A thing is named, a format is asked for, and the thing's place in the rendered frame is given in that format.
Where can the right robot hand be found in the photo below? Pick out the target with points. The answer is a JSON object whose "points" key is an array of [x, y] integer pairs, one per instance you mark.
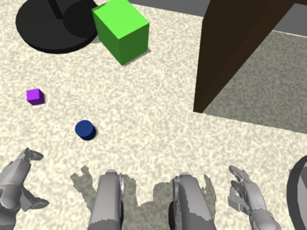
{"points": [[250, 196]]}

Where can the left robot hand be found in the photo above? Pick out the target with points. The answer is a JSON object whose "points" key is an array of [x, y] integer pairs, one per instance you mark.
{"points": [[16, 172]]}

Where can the right robot arm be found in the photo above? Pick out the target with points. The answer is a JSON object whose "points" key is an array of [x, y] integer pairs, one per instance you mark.
{"points": [[261, 219]]}

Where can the left robot arm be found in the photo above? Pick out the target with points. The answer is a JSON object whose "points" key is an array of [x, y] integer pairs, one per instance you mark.
{"points": [[9, 205]]}

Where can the coat stand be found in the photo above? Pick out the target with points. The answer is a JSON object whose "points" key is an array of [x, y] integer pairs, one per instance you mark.
{"points": [[57, 26]]}

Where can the desk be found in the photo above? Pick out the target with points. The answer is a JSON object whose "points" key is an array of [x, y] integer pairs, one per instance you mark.
{"points": [[231, 31]]}

